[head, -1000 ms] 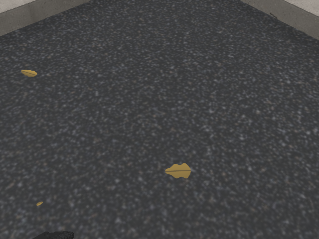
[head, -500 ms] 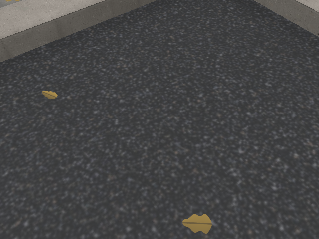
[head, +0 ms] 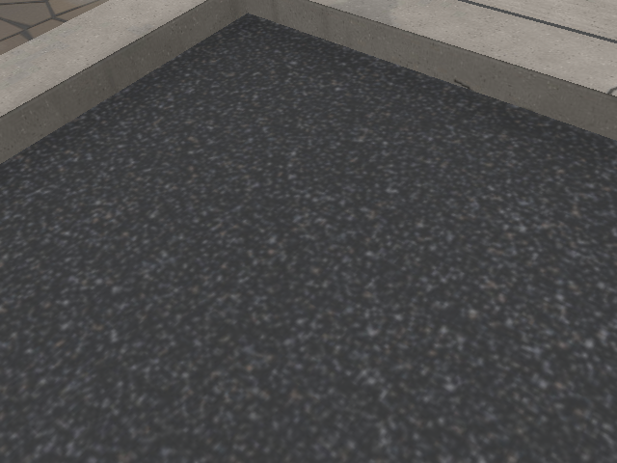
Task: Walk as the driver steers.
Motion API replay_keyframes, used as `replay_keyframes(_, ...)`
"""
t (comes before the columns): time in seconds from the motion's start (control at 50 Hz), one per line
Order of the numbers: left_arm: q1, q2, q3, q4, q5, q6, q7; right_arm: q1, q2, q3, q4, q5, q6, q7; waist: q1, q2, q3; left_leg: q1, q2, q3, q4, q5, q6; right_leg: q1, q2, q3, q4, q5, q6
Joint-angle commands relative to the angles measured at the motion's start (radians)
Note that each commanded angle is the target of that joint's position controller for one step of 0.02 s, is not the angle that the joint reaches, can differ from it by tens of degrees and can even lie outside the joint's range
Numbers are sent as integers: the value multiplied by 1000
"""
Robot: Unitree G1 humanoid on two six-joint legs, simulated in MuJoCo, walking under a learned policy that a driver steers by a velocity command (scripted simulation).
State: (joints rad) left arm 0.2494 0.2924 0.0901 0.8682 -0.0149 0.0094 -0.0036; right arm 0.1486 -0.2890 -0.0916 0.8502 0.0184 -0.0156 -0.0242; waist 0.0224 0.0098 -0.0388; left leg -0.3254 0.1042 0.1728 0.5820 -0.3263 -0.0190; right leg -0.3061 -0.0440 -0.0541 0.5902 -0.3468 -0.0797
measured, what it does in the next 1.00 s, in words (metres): walks ahead, turning right: left foot, then right foot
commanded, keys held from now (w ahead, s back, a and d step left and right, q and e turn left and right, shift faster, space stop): w+e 0.46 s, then w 0.54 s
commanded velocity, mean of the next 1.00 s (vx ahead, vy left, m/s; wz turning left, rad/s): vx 0.47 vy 0.00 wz -0.39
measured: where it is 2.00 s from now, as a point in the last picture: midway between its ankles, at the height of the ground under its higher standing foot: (466, 284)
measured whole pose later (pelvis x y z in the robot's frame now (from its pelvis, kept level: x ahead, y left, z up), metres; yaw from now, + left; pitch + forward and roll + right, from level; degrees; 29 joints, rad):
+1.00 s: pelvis +0.48 -0.14 +0.00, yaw -22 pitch +2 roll +2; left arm 0.08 0.27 0.04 0.68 -0.01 -0.07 -0.02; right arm 0.32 -0.30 -0.05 0.94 0.03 -0.07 0.01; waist -0.06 0.00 0.04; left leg -0.23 0.03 -0.01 0.97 -0.49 0.01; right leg -0.45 -0.01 -0.03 0.59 -0.17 -0.05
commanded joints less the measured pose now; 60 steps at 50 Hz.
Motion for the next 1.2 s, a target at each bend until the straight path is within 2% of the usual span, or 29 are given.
replay_keyframes(0.02,237,232,41,-5,18,-40,-4,-213,-18,7,-157,6,-33,17,85,-306,103,-608,-108,-167,457,-249,18,271,-320,803,-479,-543,-271)
replay_keyframes(0.04,155,205,35,-35,27,-69,-3,-243,-91,-6,-161,28,-61,19,62,-214,156,-652,-55,-233,481,-127,42,254,-329,782,-518,-498,-254)
replay_keyframes(0.06,106,166,22,-46,18,-85,2,-215,-126,-17,-145,21,-80,20,26,-183,159,-647,-35,-239,443,-6,49,266,-300,682,-481,-334,-208)
replay_keyframes(0.1,97,131,12,-51,0,-85,11,-191,-115,-21,-106,-23,-92,13,11,-113,106,-544,-22,-235,339,125,30,271,-221,507,-445,-79,-142)
replay_keyframes(0.14,144,100,2,-42,2,-86,22,-212,-80,-16,-103,-20,-92,22,17,-108,69,-476,-50,-222,251,235,13,292,-176,412,-435,102,-120)
replay_keyframes(0.2,195,105,5,-34,1,-84,33,-252,-44,-6,-112,-12,-89,33,30,-115,58,-411,-85,-215,117,343,-1,290,-137,337,-413,238,-104)
replay_keyframes(0.34,276,109,16,-15,-11,-66,43,-419,-33,18,-190,1,-107,66,88,-137,121,-352,-111,-212,-80,357,-6,302,-151,383,-345,296,-108)
replay_keyframes(0.4,241,123,25,-27,-12,-52,48,-355,-69,9,-186,4,-119,70,44,-174,107,-205,-123,-206,-117,307,17,285,-162,410,-285,405,-84)
replay_keyframes(0.44,188,115,24,-55,-8,-48,44,-153,-129,-19,-134,-4,-124,57,-57,-183,-4,92,-141,-180,-148,290,65,233,-96,374,-106,665,-44)
replay_keyframes(0.46,139,99,15,-92,5,-49,38,40,-177,-36,-102,-19,-123,47,-150,-141,-158,398,-30,-275,-96,269,123,90,-39,343,132,596,-11)
replay_keyframes(0.48,255,-11,-12,-111,15,-62,35,196,-257,-53,-78,-35,-111,38,-125,132,-361,797,231,-652,-98,148,247,-229,97,252,501,101,56)
replay_keyframes(0.5,331,10,-17,-104,-25,-78,32,200,-208,-36,-54,-23,-107,51,-92,355,-414,833,331,-996,-270,-30,325,-397,109,267,694,-243,66)
replay_keyframes(0.52,259,94,4,-88,-43,-80,32,127,-119,-15,-63,-10,-101,47,-96,224,-213,677,281,-865,-301,-113,282,-468,41,258,762,-174,65)
replay_keyframes(0.56,95,99,7,-117,-18,-82,31,29,-61,3,-60,-19,-90,45,-72,47,-10,353,187,-587,-336,62,235,-409,-28,191,692,-38,56)
replay_keyframes(0.6,86,64,9,-129,-10,-75,24,-1,-44,12,-45,-37,-94,46,-23,81,26,208,137,-471,-384,170,230,-322,-66,188,606,1,45)
replay_keyframes(0.64,68,24,-3,-144,-8,-70,19,9,-58,9,-24,-22,-102,45,-9,84,45,164,139,-415,-429,233,252,-318,-83,164,514,8,50)
replay_keyframes(0.7,-35,12,-21,-184,11,-77,8,28,-112,-3,-9,-10,-101,38,-22,55,67,148,130,-329,-465,309,258,-323,-98,124,314,151,66)
replay_keyframes(0.74,-107,8,-32,-201,8,-84,-4,42,-135,-6,-5,-3,-93,36,-43,50,77,128,97,-260,-466,336,234,-269,-78,90,168,267,67)
replay_keyframes(0.86,-246,62,-28,-259,-4,-85,-27,160,-188,-11,43,18,-67,37,-72,56,91,261,154,-252,-391,352,187,-202,-25,56,-27,278,38)
replay_keyframes(0.9,-130,102,-4,-230,3,-84,-25,154,-188,-6,47,18,-55,34,6,52,23,266,124,-203,-225,571,150,-5,22,12,-87,258,3)
replay_keyframes(0.92,24,151,22,-185,5,-82,-17,165,-157,7,47,9,-53,32,73,35,-69,198,73,-156,-27,627,118,213,25,17,-83,257,-27)
replay_keyframes(0.94,187,242,46,-163,19,-76,-4,183,-88,34,13,-18,-58,30,117,-115,-215,-51,-5,-96,333,360,60,516,-202,306,-83,234,-116)
replay_keyframes(0.96,213,282,47,-155,14,-75,-11,260,-18,57,7,-13,-79,32,69,-329,-321,-318,-141,-173,595,-243,32,678,-362,741,-241,69,-240)
replay_keyframes(0.98,182,187,20,-165,6,-80,-16,193,-126,30,7,11,-91,38,89,-209,-244,-428,-84,-258,696,-241,43,631,-333,724,-275,-7,-208)
replay_keyframes(1.0,112,158,8,-176,6,-85,-17,122,-146,25,-16,24,-99,42,73,-171,-124,-469,-39,-238,691,-150,59,512,-300,581,-287,62,-177)
replay_keyframes(1.02,48,138,2,-184,13,-87,-18,89,-133,26,-17,15,-99,37,44,-101,-69,-433,-1,-223,648,-67,59,394,-258,481,-304,156,-161)
replay_keyframes(1.06,-18,97,-9,-190,25,-95,-22,99,-114,22,-10,1,-80,37,-16,-104,-19,-330,43,-235,563,21,50,233,-208,366,-366,277,-149)
replay_keyframes(1.1,-22,98,-7,-177,18,-109,-22,107,-78,28,-5,-3,-58,36,-39,-94,-6,-298,45,-227,510,63,35,178,-194,307,-416,329,-162)
replay_keyframes(1.2,31,128,3,-129,13,-112,-4,-46,-56,37,-48,-18,-52,40,-14,-59,60,-357,33,-219,231,309,4,178,-163,180,-470,374,-146)
Keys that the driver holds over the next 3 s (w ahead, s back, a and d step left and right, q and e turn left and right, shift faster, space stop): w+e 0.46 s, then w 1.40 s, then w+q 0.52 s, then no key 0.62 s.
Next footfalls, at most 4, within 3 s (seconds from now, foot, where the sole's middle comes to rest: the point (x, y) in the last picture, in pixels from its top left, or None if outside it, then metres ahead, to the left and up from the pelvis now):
0.46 left None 0.40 0.07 -0.77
0.92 right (481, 450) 0.56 -0.28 -0.77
1.46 left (410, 307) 0.93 -0.16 -0.77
1.98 right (523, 244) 1.14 -0.50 -0.77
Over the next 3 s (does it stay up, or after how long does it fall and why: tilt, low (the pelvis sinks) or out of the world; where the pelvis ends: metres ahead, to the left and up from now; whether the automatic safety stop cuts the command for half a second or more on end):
stays up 1.38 -0.38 0.01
